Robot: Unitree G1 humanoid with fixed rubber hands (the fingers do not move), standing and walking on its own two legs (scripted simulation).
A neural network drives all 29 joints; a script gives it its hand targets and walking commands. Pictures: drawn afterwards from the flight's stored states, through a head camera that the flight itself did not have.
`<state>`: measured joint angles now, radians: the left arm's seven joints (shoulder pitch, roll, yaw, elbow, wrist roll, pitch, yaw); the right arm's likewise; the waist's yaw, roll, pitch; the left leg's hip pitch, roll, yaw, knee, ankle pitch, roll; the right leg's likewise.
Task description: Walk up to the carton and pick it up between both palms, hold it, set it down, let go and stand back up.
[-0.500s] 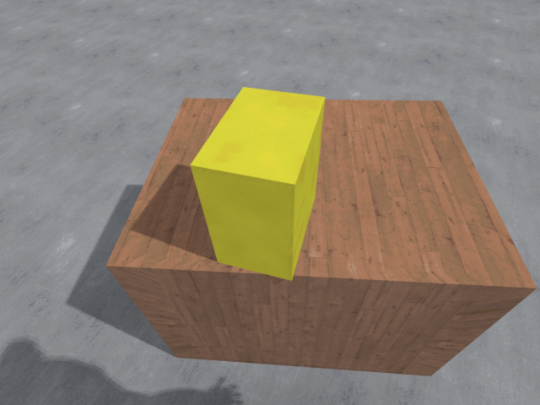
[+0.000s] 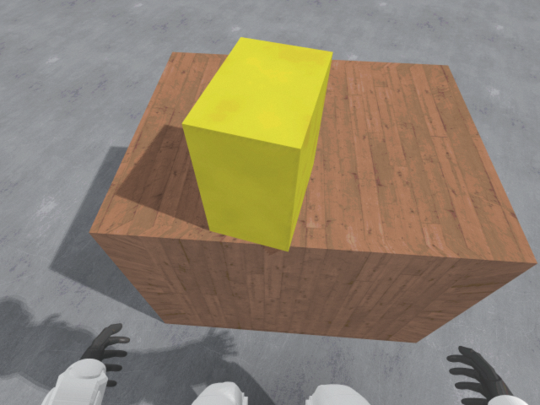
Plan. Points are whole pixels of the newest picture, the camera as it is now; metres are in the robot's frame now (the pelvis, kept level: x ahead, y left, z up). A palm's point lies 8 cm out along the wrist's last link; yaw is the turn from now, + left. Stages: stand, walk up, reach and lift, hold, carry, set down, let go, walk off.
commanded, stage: reach and lift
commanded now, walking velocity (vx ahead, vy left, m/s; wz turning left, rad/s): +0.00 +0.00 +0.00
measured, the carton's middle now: (265, 149) +0.52 +0.02 +0.03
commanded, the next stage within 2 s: none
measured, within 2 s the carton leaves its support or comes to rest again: neither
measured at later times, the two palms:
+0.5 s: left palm (94, 373) +0.17 +0.27 -0.06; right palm (466, 364) +0.17 -0.26 -0.04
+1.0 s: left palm (103, 330) +0.22 +0.26 -0.03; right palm (429, 340) +0.19 -0.21 -0.02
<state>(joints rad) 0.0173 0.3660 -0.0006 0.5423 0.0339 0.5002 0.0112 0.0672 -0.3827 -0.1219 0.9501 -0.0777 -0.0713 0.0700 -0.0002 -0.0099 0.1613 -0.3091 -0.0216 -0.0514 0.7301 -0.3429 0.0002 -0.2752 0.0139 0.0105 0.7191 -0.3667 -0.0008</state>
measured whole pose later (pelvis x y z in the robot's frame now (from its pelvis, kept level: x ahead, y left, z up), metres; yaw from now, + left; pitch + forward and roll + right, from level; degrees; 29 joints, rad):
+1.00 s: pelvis +0.02 +0.00 +0.02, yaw +0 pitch -3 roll +0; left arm 0.14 0.36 0.00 0.42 -0.11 0.07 -0.08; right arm 0.20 -0.07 -0.05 0.53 0.04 -0.18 -0.13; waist 0.00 -0.05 0.09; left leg -0.18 -0.02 -0.05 0.47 -0.24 0.00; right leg -0.14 0.01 0.01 0.45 -0.25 0.00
